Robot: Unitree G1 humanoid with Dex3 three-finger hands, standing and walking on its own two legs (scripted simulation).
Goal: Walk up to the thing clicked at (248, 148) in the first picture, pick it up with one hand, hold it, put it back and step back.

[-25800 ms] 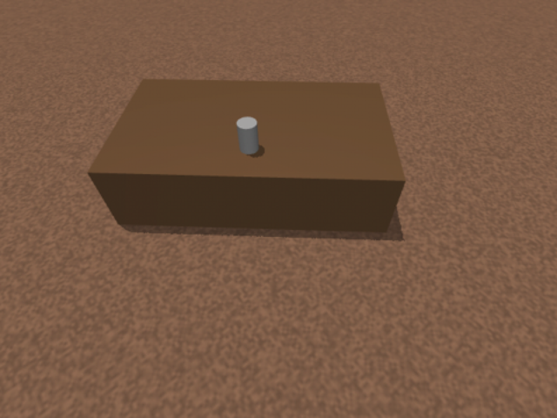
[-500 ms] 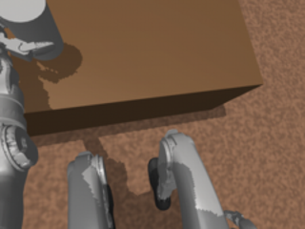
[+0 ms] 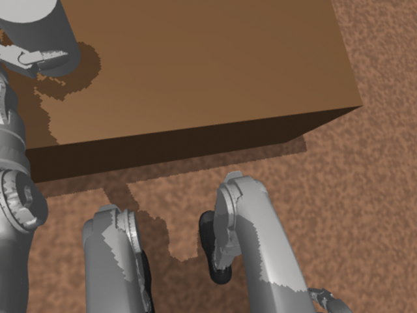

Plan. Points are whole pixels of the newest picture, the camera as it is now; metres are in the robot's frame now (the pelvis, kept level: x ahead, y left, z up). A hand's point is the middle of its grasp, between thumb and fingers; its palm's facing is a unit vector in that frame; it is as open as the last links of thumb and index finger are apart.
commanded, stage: lower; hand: left
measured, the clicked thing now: (39, 29) +0.58 +0.17 -0.01
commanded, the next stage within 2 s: loosen in 0.10 s
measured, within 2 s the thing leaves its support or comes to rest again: neither
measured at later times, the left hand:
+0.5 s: hand (24, 27) +0.59 +0.19 -0.01, palm faces +0.10 -0.99 -0.02, open 12.1 cm
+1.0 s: hand out of the picture +0.59 +0.21 +0.04, palm faces +0.14 -0.99 -0.05, open 17.1 cm
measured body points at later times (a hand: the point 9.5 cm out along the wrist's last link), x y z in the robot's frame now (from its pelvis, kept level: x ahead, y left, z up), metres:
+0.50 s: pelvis +0.00 +0.00 -0.01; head +0.24 +0.06 +0.36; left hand +0.58 +0.24 -0.01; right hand +0.02 -0.27 -0.11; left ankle +0.07 +0.11 -0.37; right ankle +0.12 -0.12 -0.37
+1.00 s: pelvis +0.00 +0.00 +0.01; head +0.24 +0.05 +0.38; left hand +0.58 +0.27 +0.04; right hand +0.02 -0.27 -0.10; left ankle +0.07 +0.11 -0.37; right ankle +0.12 -0.12 -0.37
